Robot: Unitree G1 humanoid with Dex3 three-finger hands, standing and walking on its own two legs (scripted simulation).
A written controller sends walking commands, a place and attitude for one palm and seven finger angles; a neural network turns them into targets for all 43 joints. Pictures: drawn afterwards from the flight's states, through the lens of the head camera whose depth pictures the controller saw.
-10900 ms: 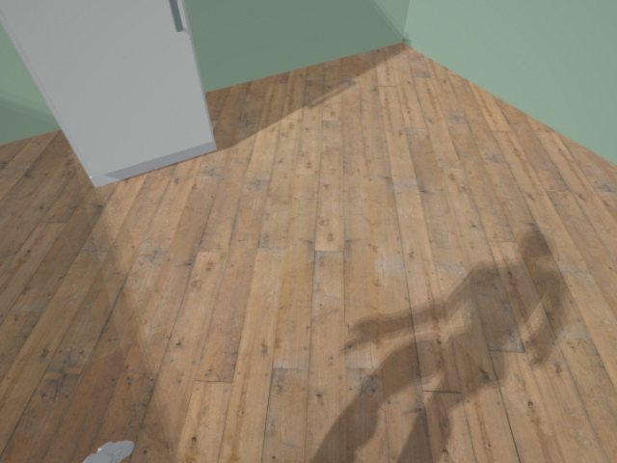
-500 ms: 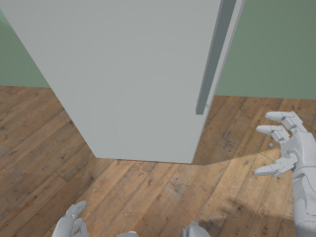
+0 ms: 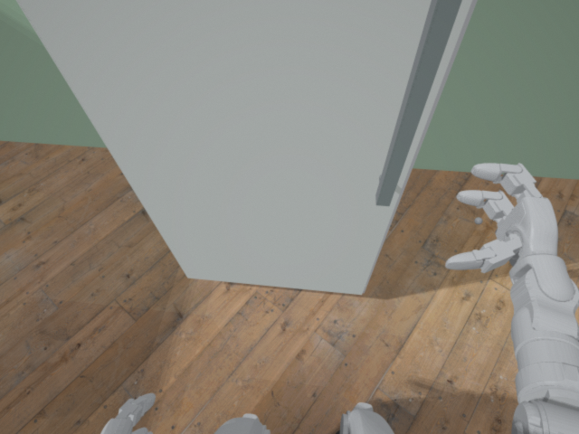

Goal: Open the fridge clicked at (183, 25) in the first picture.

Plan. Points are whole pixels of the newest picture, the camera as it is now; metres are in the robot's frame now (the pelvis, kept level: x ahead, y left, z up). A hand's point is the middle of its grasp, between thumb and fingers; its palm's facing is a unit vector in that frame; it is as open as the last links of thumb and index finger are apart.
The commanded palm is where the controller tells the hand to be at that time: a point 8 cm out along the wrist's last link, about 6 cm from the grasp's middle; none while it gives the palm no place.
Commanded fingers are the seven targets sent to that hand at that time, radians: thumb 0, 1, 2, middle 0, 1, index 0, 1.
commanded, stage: move the hooked fingers beside the handle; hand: right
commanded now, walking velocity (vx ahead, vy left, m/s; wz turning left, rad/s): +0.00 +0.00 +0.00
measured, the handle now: (408, 104) +0.55 -0.11 +0.15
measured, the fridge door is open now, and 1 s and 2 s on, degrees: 0 0 0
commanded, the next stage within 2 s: feel for the door with the fingertips in 1.32 s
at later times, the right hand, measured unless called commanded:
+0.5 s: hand (447, 178) +0.48 -0.18 +0.07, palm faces +0.02 +1.00 +0.00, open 14.0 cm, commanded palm +0.47 -0.22 +0.07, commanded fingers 0.00 0.50 -0.30 0.30 1.20 0.30 1.20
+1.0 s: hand (445, 177) +0.49 -0.18 +0.06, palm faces +0.02 +1.00 +0.00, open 14.0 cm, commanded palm +0.46 -0.22 +0.06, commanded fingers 0.00 0.50 -0.30 0.30 1.20 0.30 1.20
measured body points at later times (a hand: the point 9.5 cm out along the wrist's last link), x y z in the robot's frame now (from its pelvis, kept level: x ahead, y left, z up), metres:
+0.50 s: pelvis +0.00 +0.00 -0.01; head +0.10 -0.01 +0.42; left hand +0.02 +0.27 -0.13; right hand +0.48 -0.23 +0.07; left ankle -0.02 +0.11 -0.68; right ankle +0.06 -0.11 -0.68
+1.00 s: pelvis +0.01 +0.00 -0.01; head +0.11 -0.02 +0.42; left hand +0.03 +0.27 -0.13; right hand +0.48 -0.23 +0.06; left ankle -0.02 +0.11 -0.68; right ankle +0.06 -0.11 -0.68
